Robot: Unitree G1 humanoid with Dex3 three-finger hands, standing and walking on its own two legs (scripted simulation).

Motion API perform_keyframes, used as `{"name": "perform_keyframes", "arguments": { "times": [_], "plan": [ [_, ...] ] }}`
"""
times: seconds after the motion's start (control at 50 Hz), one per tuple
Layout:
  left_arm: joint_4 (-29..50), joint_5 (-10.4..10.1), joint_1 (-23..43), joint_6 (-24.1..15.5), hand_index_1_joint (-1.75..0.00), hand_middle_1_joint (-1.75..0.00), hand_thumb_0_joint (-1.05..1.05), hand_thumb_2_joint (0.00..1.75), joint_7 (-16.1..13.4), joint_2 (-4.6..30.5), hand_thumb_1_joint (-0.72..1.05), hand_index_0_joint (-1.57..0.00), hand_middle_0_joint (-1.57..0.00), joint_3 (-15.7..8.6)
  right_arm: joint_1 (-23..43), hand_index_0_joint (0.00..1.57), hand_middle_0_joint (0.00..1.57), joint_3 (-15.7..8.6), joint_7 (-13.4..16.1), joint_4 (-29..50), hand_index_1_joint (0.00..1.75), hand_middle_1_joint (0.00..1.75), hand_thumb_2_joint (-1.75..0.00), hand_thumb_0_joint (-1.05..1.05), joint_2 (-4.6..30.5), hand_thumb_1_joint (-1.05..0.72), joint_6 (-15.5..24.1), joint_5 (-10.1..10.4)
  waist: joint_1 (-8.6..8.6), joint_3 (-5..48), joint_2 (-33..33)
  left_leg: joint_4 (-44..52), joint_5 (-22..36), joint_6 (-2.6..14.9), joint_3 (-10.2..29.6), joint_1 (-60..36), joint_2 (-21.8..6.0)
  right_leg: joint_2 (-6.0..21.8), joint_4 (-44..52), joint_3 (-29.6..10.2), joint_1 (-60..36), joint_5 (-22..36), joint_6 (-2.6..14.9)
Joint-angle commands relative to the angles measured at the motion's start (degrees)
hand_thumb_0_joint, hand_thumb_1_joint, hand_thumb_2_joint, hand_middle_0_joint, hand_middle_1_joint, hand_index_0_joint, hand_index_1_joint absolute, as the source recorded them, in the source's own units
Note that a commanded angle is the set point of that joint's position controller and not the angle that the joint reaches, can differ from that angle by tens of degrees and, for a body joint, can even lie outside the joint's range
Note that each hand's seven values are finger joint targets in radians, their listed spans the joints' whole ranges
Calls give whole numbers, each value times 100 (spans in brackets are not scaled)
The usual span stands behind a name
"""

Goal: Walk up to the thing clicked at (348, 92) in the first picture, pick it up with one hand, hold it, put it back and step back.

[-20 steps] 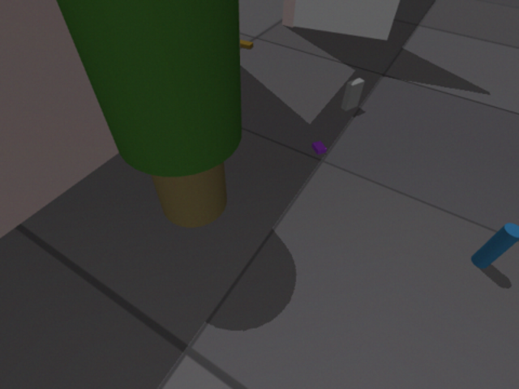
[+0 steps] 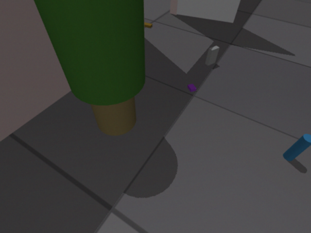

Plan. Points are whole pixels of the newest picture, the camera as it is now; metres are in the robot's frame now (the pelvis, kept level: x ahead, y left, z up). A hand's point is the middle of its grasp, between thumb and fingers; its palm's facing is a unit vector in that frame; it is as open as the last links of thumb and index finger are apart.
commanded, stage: stand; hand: left
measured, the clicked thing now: (212, 55) +1.93 -0.74 -0.69
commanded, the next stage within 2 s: walk up in 0.72 s
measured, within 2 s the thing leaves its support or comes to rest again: neither
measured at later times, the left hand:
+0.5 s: hand out of the picture +0.08 +0.25 -0.16, palm faces -0.04 -0.94 -0.34, open 7.4 cm
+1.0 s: hand (71, 226) +0.18 +0.23 -0.13, palm faces -0.19 -0.91 -0.37, open 7.4 cm
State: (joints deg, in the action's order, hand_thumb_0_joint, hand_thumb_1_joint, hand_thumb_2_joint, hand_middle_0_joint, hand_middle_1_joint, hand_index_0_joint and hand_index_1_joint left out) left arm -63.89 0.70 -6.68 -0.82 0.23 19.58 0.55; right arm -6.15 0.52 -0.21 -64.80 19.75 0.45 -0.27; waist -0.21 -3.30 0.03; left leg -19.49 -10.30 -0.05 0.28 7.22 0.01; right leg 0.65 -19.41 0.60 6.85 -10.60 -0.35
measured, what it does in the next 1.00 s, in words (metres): lifts its right foot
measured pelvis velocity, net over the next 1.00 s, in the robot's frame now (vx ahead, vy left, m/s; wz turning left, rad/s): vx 0.05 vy -0.05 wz -0.18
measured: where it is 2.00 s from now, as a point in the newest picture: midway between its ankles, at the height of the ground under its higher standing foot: (189, 184)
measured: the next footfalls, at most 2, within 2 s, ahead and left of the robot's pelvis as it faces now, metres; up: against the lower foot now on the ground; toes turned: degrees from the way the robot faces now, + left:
right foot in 1.06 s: +0.17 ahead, -0.26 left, +0.00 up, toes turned -19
left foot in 1.50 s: +0.48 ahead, -0.08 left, +0.00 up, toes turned -12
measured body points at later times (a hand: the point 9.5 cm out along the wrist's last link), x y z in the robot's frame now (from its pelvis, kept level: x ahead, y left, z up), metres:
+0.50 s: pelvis +0.00 +0.00 +0.00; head +0.01 +0.00 +0.45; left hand +0.08 +0.30 -0.13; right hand +0.08 -0.30 -0.13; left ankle +0.00 +0.12 -0.75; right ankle +0.00 -0.12 -0.75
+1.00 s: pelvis +0.05 -0.05 -0.01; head +0.04 -0.06 +0.44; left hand +0.19 +0.28 -0.10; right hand +0.05 -0.41 -0.12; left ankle +0.00 +0.12 -0.75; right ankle +0.11 -0.23 -0.72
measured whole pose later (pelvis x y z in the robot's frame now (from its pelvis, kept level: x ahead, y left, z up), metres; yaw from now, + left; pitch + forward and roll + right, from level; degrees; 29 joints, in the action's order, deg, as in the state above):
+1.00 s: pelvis +0.05 -0.05 -0.01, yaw -10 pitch -2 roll +1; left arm -57.0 2.3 -11.2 1.0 8.9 26.7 -6.1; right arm -13.4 -5.8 -2.3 -57.4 26.7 4.3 -3.2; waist -0.4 -0.2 0.2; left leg -21.4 -18.7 -1.3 -9.5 0.5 -6.3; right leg 7.6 -41.6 0.2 26.5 -18.0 0.2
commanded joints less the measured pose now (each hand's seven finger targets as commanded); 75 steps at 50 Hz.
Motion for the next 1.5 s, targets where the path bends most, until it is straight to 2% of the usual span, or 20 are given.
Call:
{"name": "perform_keyframes", "arguments": {
  "times": [0.0,0.68,0.7,0.72,0.74,0.76,0.82,0.96,1.02,1.04,1.06,1.08,1.1,1.14,1.2,1.36,1.4,1.44,1.46,1.48],
  "plan": [
    [319,-23,191,-104,-30,-30,0,90,-73,1210,90,-20,-20,-230,200,20,20,-255,72,345,30,30,-90,0,1225,-90,157,-13,34,550,45,267,862,169,554,-109,-710,698,280,-526,-161,755,203],
    [318,-22,195,-105,-30,-30,0,90,-80,1279,90,-20,-20,-258,207,20,20,-240,75,388,30,30,-90,0,1192,-90,137,-12,35,427,-8,360,804,130,563,-149,-704,682,365,-522,-105,656,187],
    [923,153,41,-80,-30,-30,0,90,226,1914,90,-20,-20,-771,-213,20,20,-786,-4,849,30,30,-90,0,2056,-90,336,-197,-126,1069,-183,-149,-2187,538,570,-966,-830,387,-239,-855,955,-2072,395],
    [1044,162,643,-19,-30,-30,0,90,361,1695,90,-20,-20,-706,-547,20,20,-911,-26,684,30,30,-90,0,2206,-90,396,-236,-464,593,335,197,-3163,772,1001,-1703,-1211,232,-896,-518,2727,-2409,292],
    [1337,204,1235,-21,-30,-30,0,90,451,1457,90,-20,-20,-712,-923,20,20,-1045,-5,698,30,30,-90,0,2393,-90,443,-219,-780,258,1185,1066,-3641,1212,2153,-1691,-2292,110,-2507,-125,3602,-1678,192],
    [1481,235,1368,-31,-30,-30,0,90,482,1515,90,-20,-20,-727,-841,20,20,-1062,1,852,30,30,-90,0,2392,-90,503,-205,-714,-28,738,1297,-3230,1475,2441,-1354,-2869,505,-3157,-576,4024,-1552,182],
    [1320,155,387,-28,-30,-30,0,90,670,1665,90,-20,-20,-795,-192,20,20,-1008,1,1189,30,30,-90,0,2220,-90,603,-212,-54,221,498,1480,-3282,1194,1579,-699,-2463,837,-3543,-709,3315,-1156,110],
    [1279,119,264,-21,-30,-30,0,90,883,1528,90,-20,-20,-869,52,20,20,-1014,-169,1369,30,30,-90,0,2226,-90,602,-290,52,-62,807,820,-2385,848,-412,394,-1671,545,-1989,420,1517,-542,55],
    [965,147,-725,-70,-30,-30,0,90,758,1649,90,-20,-20,-956,299,20,20,-934,-157,1418,30,30,-90,0,2103,-90,495,-260,635,121,186,-611,-2463,704,-865,1362,-1471,207,-1722,795,42,-432,150],
    [702,149,-1670,-147,-30,-30,0,90,640,1942,90,-20,-20,-1106,213,20,20,-800,-168,1445,30,30,-90,0,1783,-90,453,-288,1110,556,-932,-2668,-1722,533,-1140,1975,-994,20,-1399,496,-1105,-1196,301],
    [668,186,-2303,-206,-30,-30,0,90,489,2539,90,-20,-20,-1263,212,20,20,-538,-205,1684,30,30,-90,0,1116,-90,465,-201,1397,363,-2687,-4856,-2456,233,-1192,3520,-178,1014,-15,-1744,-1394,-3311,662],
    [970,28,-1773,-234,-30,-30,0,90,482,2896,90,-20,-20,-1208,234,20,20,-605,-213,1890,30,30,-90,0,1507,-90,475,-98,982,335,-2129,-5233,-2286,91,-257,3801,-136,2109,1555,-4421,-802,-4611,1269],
    [1180,-82,-1174,-250,-30,-30,0,90,450,2888,90,-20,-20,-1183,396,20,20,-685,-220,1765,30,30,-90,0,1928,-90,487,-71,698,-52,-930,-5300,-1648,113,127,3680,-605,2276,1596,-4437,-256,-4576,1424],
    [1331,-88,-595,-312,-30,-30,0,90,364,2513,90,-20,-20,-1065,-42,20,20,-727,-273,1491,30,30,-90,0,1988,-90,481,-30,276,-72,-658,-4761,-903,175,178,3272,-924,1734,1130,-3109,29,-3416,1168],
    [1425,-78,-523,-406,-30,-30,0,90,354,2202,90,-20,-20,-948,-548,20,20,-769,-379,1371,30,30,-90,0,1934,-90,434,-71,77,-60,-782,-3841,-599,125,131,2611,-954,1330,1034,-1939,486,-2519,1054],
    [1730,2,-608,-513,-30,-30,0,90,371,2104,90,-20,-20,-896,113,20,20,-828,-486,1864,30,30,-90,0,1602,-90,488,-120,230,-136,-357,-1678,509,-52,-298,1644,-765,1153,910,-1002,1009,-1611,1099],
    [1745,7,-497,-489,-30,-30,0,90,369,2102,90,-20,-20,-876,-187,20,20,-855,-463,1798,30,30,-90,0,1553,-90,541,-115,86,-45,-369,-1422,478,-6,-476,1046,-656,1161,541,-910,1006,-1173,1101],
    [1772,25,-542,-478,-30,-30,0,90,357,1918,90,-20,-20,-798,-1147,20,20,-966,-374,1547,30,30,-90,0,1728,-90,602,-150,-434,504,258,-995,73,149,-590,-552,-387,817,-1169,-492,1274,256,862],
    [1757,16,-908,-457,-30,-30,0,90,343,1597,90,-20,-20,-695,-2033,20,20,-1114,-292,1347,30,30,-90,0,2069,-90,659,-217,-754,1080,1216,-620,-939,453,92,-1845,-792,322,-3108,-72,1995,412,631],
    [1794,-46,-1040,-452,-30,-30,0,90,314,1101,90,-20,-20,-540,-2440,20,20,-1218,-206,1394,30,30,-90,0,2397,-90,702,-300,-808,1257,2069,-81,-2268,694,2326,-2474,-2108,-419,-4560,-308,3262,-1698,367]
  ]
}}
